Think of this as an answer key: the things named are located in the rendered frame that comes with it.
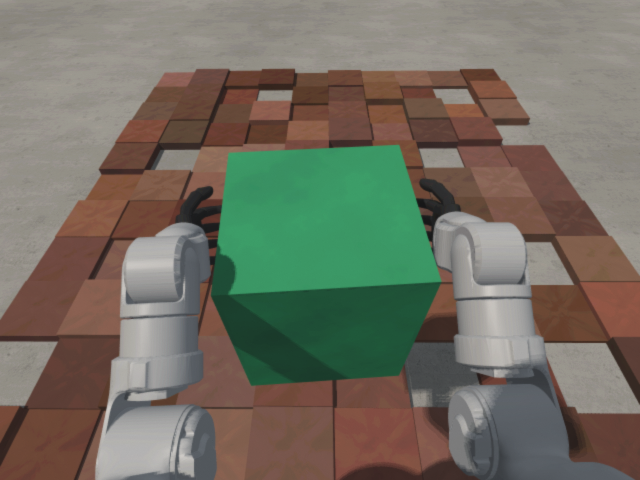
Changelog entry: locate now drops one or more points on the left robot upper arm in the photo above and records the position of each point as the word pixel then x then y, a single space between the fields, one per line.
pixel 169 442

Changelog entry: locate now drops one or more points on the robot left forearm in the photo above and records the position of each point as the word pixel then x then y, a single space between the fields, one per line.
pixel 160 288

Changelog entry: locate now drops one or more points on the right robot upper arm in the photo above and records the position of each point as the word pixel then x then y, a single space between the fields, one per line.
pixel 514 432

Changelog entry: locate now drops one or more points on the robot right forearm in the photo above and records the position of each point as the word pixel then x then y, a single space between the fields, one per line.
pixel 491 284

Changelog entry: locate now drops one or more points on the carton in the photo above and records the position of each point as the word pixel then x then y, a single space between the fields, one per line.
pixel 323 267

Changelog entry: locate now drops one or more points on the robot right hand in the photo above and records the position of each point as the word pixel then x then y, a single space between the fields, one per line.
pixel 444 196

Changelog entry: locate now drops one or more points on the robot left hand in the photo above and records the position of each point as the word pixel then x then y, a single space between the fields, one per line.
pixel 189 214

